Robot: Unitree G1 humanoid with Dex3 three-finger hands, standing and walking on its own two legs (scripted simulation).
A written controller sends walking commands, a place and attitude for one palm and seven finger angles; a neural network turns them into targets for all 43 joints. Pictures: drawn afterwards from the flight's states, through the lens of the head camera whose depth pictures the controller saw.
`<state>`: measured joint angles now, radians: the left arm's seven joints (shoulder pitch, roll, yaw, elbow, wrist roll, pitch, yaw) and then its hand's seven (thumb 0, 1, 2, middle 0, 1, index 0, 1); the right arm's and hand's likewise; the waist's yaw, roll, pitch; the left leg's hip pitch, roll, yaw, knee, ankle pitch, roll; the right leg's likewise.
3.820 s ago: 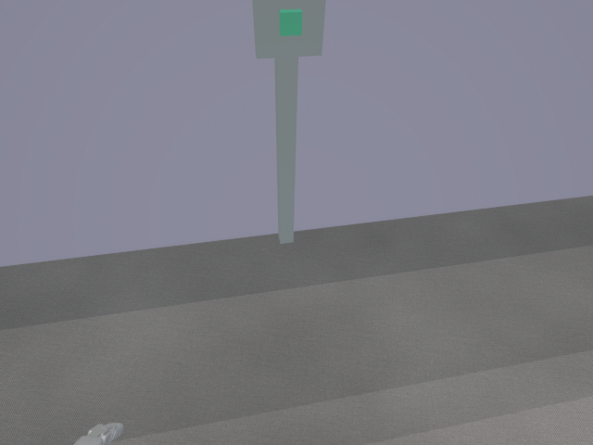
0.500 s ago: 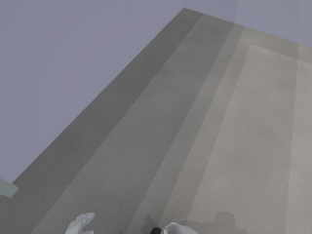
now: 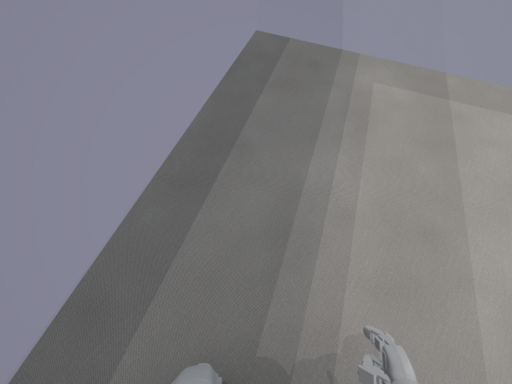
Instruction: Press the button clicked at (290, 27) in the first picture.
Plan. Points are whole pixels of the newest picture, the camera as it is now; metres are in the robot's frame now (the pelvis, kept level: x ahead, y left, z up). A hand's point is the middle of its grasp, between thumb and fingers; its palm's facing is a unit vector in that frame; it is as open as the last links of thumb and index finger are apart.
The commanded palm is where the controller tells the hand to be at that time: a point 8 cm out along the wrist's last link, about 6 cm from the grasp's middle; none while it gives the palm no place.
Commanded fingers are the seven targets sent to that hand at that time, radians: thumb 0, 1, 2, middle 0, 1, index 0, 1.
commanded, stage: turn to face it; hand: left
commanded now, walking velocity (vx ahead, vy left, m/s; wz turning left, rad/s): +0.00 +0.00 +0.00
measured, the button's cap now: out of the picture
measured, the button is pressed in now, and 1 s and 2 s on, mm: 0 0 0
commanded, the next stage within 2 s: none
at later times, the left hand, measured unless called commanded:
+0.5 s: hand (155, 378) +0.13 +0.18 -0.14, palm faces +0.05 -0.97 -0.23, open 7.3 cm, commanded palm none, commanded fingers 0.00 0.90 0.90 -0.20 -0.30 -0.20 -0.30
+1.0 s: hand out of the picture -0.06 +0.25 -0.17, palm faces +0.43 -0.86 -0.26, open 7.3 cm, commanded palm none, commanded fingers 0.00 0.90 0.90 -0.20 -0.30 -0.20 -0.30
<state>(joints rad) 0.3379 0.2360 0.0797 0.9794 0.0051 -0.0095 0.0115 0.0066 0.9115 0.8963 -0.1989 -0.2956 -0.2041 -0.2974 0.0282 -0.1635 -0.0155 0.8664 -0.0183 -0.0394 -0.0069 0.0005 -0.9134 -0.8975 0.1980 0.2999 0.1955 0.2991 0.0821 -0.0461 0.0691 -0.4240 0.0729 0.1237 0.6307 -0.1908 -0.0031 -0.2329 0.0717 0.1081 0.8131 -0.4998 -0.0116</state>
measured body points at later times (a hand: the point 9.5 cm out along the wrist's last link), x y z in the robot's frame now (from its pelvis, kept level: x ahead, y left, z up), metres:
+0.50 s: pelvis +0.03 +0.01 +0.01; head +0.05 -0.02 +0.46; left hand +0.13 +0.23 -0.12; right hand +0.00 -0.22 -0.16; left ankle +0.07 +0.11 -0.71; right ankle +0.02 -0.09 -0.72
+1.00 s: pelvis +0.00 +0.03 +0.00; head +0.04 +0.07 +0.45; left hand -0.08 +0.29 -0.15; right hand +0.23 -0.16 -0.11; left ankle -0.03 +0.14 -0.72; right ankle +0.01 -0.10 -0.67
